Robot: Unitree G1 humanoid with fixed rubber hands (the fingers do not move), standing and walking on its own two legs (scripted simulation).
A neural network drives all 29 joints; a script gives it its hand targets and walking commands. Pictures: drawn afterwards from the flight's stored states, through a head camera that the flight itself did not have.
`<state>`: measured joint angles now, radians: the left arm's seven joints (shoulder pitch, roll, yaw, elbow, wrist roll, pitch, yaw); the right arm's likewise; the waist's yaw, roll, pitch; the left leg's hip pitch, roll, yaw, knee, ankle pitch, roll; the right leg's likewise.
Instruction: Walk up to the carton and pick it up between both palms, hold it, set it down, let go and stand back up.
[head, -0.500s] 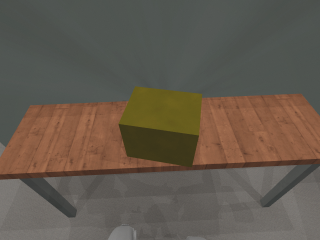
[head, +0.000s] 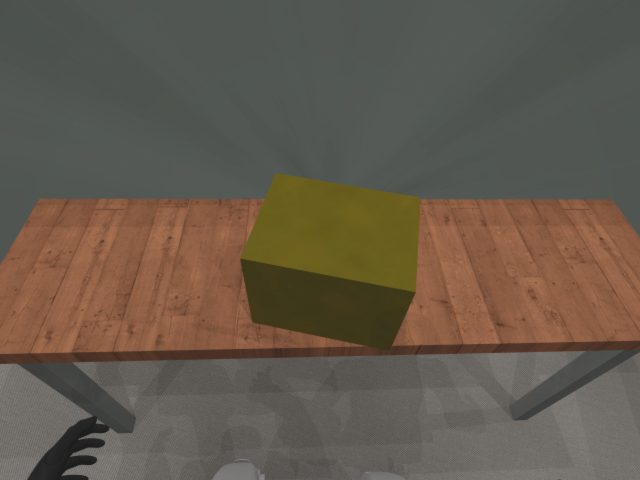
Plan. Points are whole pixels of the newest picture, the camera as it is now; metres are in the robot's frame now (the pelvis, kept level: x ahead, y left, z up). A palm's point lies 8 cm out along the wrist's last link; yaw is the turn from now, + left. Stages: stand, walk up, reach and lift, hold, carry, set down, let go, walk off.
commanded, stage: walk up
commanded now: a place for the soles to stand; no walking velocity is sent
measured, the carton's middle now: (332, 262) +0.44 -0.03 -0.03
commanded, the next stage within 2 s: reach and lift in 1.66 s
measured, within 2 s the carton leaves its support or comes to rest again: neither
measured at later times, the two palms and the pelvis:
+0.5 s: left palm out of the picture +0.13 +0.32 -0.07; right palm out of the picture +0.06 -0.33 -0.08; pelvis -0.01 +0.00 +0.00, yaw +0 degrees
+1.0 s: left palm out of the picture +0.07 +0.32 -0.07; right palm out of the picture +0.02 -0.33 -0.09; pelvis -0.04 +0.00 +0.00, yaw +0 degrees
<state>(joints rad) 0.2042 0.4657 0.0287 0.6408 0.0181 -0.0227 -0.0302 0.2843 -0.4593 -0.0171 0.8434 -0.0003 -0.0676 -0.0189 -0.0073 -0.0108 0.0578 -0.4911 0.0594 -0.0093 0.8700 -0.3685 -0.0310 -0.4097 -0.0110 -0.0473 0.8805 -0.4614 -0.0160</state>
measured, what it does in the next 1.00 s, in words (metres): stands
